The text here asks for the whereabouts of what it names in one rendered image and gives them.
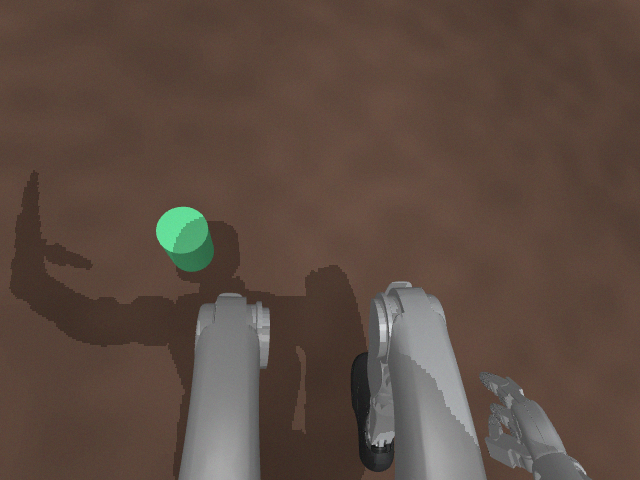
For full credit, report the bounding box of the right robot foot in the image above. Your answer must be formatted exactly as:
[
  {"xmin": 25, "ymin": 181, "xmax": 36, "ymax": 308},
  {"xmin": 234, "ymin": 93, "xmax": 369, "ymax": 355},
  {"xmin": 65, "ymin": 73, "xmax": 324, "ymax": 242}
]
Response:
[{"xmin": 351, "ymin": 352, "xmax": 394, "ymax": 472}]

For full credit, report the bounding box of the can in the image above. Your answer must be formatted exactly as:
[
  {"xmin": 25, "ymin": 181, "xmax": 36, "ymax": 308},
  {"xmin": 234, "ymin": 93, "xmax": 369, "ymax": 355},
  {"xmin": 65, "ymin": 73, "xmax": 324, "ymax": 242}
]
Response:
[{"xmin": 156, "ymin": 207, "xmax": 214, "ymax": 272}]

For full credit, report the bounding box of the right robot arm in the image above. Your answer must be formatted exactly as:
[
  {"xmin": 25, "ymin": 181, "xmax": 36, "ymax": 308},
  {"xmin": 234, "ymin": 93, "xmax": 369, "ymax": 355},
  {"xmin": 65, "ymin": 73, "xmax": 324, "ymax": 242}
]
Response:
[{"xmin": 532, "ymin": 453, "xmax": 592, "ymax": 480}]

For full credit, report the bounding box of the right robot hand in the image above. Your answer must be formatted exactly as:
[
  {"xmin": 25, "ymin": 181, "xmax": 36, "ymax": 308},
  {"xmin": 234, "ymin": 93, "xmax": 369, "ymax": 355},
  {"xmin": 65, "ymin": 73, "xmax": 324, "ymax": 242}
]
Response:
[{"xmin": 479, "ymin": 372, "xmax": 567, "ymax": 473}]

